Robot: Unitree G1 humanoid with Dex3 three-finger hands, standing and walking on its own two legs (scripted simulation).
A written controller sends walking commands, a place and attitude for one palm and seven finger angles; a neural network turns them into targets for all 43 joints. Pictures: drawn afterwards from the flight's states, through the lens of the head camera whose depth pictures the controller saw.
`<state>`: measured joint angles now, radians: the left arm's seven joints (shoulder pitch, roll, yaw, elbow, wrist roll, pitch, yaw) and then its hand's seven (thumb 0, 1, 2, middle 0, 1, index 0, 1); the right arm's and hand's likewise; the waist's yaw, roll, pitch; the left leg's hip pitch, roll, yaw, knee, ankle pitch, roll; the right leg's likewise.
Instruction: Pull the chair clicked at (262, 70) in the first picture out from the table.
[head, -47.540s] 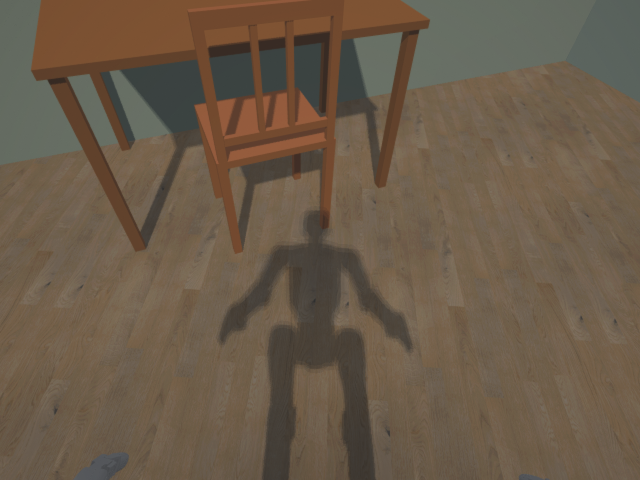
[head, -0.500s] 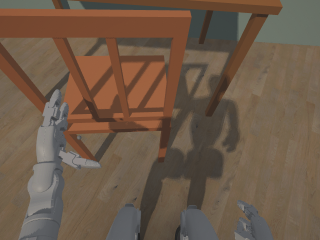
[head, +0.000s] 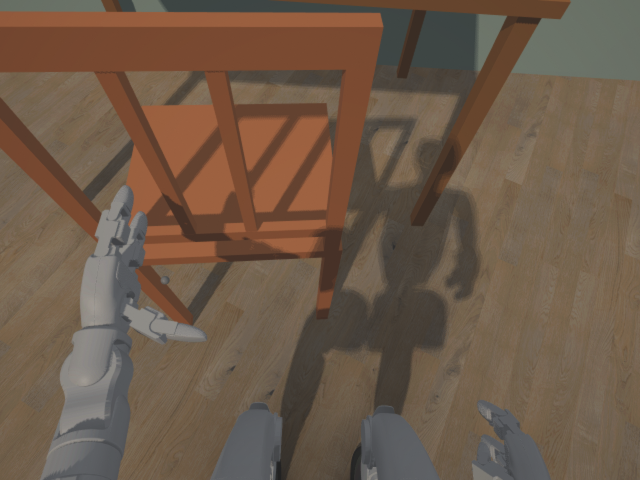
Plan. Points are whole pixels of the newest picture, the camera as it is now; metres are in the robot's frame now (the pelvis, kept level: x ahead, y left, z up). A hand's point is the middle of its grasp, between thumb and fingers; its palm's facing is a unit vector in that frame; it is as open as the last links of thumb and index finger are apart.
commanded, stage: aim the fingers beside a spindle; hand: left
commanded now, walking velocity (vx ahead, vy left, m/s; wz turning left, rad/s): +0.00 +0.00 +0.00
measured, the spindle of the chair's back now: (160, 169) +0.48 +0.23 +0.04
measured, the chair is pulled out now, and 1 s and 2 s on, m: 0.20 0.20 0.20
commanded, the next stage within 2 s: push the fingers through the gap in 0.54 s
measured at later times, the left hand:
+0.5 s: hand (162, 284) +0.33 +0.20 +0.02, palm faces +0.09 -0.99 -0.04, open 16.9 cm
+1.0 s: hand (171, 255) +0.37 +0.19 +0.02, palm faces +0.10 -0.99 -0.04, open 16.9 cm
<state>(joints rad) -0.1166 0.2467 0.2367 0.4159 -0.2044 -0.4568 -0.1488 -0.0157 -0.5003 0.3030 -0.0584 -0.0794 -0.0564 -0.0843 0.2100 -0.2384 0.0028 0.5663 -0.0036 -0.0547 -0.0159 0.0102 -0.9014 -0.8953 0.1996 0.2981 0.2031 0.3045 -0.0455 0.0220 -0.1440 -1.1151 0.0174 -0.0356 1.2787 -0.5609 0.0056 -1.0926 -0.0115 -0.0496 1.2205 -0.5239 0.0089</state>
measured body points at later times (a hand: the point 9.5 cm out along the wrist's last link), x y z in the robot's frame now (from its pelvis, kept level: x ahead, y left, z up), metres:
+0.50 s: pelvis +0.00 +0.00 +0.00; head +0.11 +0.01 +0.44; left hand +0.32 +0.25 +0.03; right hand +0.16 -0.25 -0.10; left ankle +0.02 +0.11 -0.63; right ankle +0.03 -0.13 -0.63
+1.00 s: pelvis -0.01 +0.00 +0.00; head +0.12 +0.01 +0.43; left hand +0.36 +0.25 +0.03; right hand +0.13 -0.26 -0.11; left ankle +0.02 +0.11 -0.62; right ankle +0.03 -0.13 -0.62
